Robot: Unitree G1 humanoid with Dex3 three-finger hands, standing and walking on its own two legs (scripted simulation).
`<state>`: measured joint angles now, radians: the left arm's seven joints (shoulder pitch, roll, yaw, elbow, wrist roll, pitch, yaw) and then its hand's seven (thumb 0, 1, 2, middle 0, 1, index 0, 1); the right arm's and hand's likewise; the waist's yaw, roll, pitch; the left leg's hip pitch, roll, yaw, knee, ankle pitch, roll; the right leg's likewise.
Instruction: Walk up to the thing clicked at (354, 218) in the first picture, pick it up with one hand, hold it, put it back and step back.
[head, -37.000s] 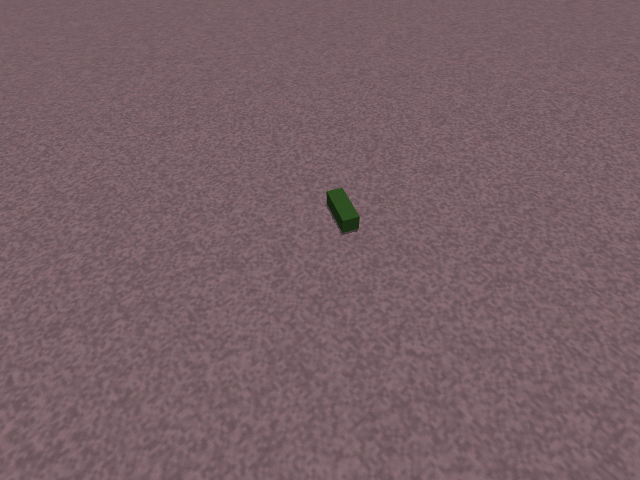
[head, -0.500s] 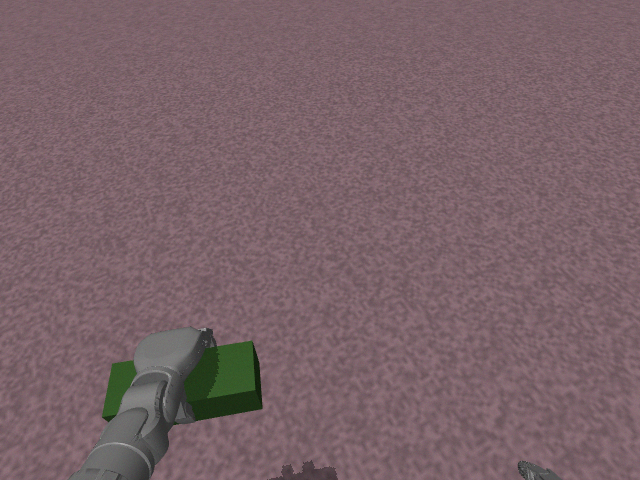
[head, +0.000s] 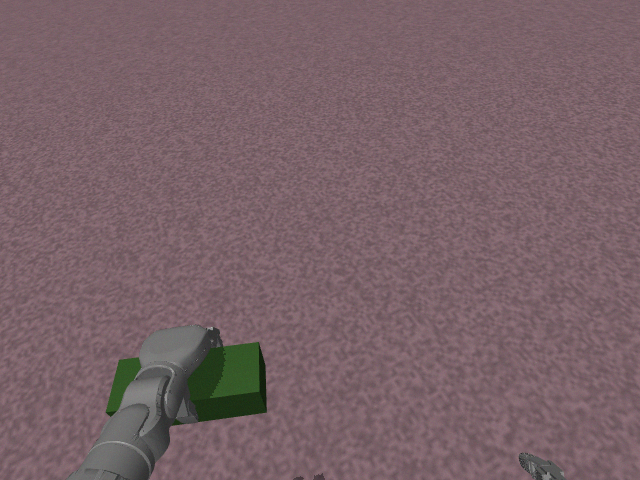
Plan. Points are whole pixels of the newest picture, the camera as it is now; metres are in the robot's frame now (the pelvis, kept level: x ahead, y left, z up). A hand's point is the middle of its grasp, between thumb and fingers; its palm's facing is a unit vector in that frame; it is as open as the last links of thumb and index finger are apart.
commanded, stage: hold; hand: left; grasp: from above
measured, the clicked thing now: (193, 386) +0.30 +0.22 -0.10
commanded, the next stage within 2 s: crouch in 1.36 s
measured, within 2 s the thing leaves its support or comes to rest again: neither
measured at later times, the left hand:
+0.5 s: hand (187, 381) +0.28 +0.21 -0.04, palm faces -0.45 -0.08 -0.89, open 10.6 cm
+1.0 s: hand (181, 382) +0.28 +0.21 -0.03, palm faces -0.46 -0.07 -0.88, open 10.6 cm
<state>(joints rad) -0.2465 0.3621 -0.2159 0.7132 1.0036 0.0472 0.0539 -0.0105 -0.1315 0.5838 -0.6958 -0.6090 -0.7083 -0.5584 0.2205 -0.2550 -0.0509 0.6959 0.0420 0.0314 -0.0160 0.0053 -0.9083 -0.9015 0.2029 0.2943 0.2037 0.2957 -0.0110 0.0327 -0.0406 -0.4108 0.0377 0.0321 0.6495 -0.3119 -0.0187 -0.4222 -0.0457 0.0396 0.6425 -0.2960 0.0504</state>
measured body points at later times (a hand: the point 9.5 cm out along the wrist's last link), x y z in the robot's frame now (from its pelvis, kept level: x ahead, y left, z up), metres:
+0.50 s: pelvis +0.00 -0.01 +0.01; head +0.02 -0.03 +0.46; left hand +0.30 +0.21 +0.01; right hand +0.14 -0.26 -0.11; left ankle +0.01 +0.13 -0.72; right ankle +0.02 -0.15 -0.72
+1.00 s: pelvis +0.00 -0.01 +0.01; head +0.01 -0.03 +0.46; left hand +0.30 +0.22 +0.02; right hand +0.16 -0.25 -0.10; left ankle +0.01 +0.13 -0.72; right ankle +0.02 -0.15 -0.72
